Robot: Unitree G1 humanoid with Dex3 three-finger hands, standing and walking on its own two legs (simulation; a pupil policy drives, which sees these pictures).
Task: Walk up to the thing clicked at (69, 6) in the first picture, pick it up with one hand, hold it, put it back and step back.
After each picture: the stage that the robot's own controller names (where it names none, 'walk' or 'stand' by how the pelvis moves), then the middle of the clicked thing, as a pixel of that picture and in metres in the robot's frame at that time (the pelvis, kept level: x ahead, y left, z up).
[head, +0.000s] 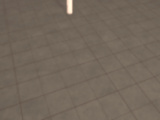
stand; (69, 4) +2.20 +0.19 -0.65
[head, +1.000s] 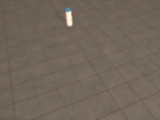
walk; (68, 17) +2.05 +0.32 -0.65
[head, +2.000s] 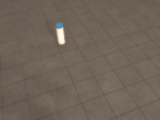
walk; (60, 33) +1.44 +0.34 -0.65
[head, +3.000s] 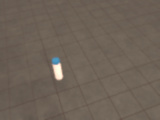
walk; (57, 69) +1.01 +0.28 -0.65
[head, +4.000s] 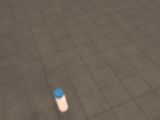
walk; (61, 100) +0.65 +0.22 -0.65
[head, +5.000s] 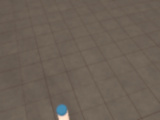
stand; (63, 116) +0.48 +0.16 -0.64
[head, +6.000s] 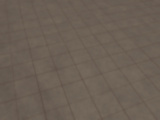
stand; out of the picture +0.42 +0.14 -0.65
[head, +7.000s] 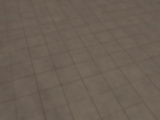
stand; out of the picture +0.41 +0.15 -0.66
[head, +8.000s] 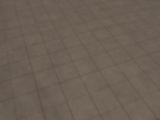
stand; out of the picture +0.42 +0.16 -0.66
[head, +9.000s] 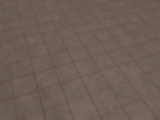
stand; out of the picture +0.42 +0.16 -0.66
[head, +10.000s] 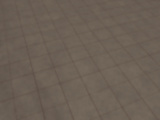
stand; out of the picture +0.41 +0.16 -0.66
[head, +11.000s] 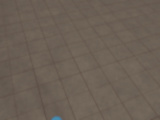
go down; out of the picture +0.42 +0.16 -0.65
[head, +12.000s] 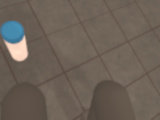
go down; (16, 44) +0.50 +0.22 -0.24
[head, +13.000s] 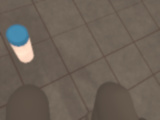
close in; (22, 46) +0.49 +0.21 -0.25
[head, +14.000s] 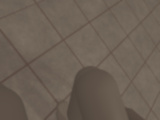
close in; out of the picture +0.48 +0.27 -0.16
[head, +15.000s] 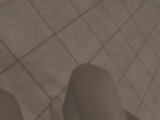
close; out of the picture +0.47 +0.27 -0.16
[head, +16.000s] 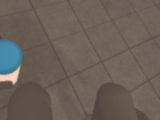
lift; (5, 68) +0.35 +0.24 -0.06
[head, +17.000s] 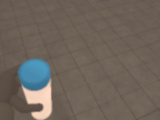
hold; (38, 94) +0.30 +0.14 +0.06
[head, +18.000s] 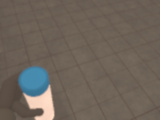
hold; (40, 99) +0.30 +0.14 +0.02
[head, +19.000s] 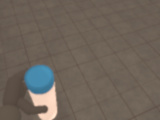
hold; (44, 97) +0.30 +0.13 +0.02
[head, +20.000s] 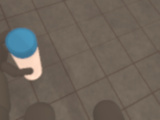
crouch; (28, 59) +0.42 +0.16 -0.05
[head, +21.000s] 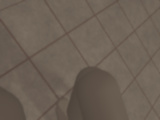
lower; out of the picture +0.45 +0.26 -0.18
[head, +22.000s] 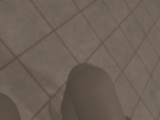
lower; out of the picture +0.46 +0.27 -0.17
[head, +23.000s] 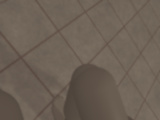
lower; out of the picture +0.45 +0.27 -0.17
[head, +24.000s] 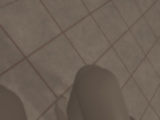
lower; out of the picture +0.44 +0.27 -0.17
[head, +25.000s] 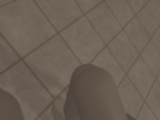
rest; out of the picture +0.44 +0.26 -0.17
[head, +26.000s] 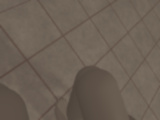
open; out of the picture +0.45 +0.25 -0.17
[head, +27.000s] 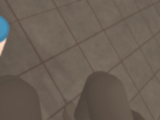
stand; out of the picture +0.44 +0.23 -0.19
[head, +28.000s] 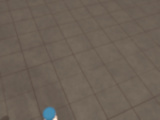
stand; (51, 119) +0.40 +0.16 -0.55
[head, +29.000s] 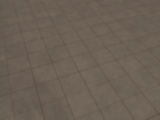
stand; out of the picture +0.40 +0.15 -0.60
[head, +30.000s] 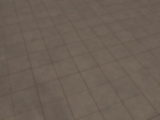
stand; out of the picture +0.40 +0.15 -0.60
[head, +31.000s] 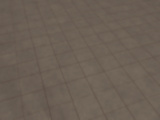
stand; out of the picture +0.42 +0.13 -0.65
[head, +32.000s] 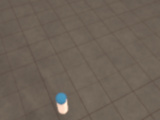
walk; (62, 104) +0.47 +0.12 -0.63
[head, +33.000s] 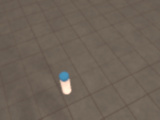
walk; (65, 83) +0.67 +0.16 -0.64
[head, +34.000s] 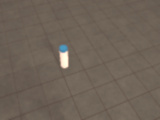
stand; (64, 56) +1.01 +0.16 -0.63
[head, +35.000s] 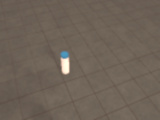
stand; (65, 63) +1.03 +0.16 -0.65
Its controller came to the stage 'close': yes
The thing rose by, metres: 0.67
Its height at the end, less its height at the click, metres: +0.00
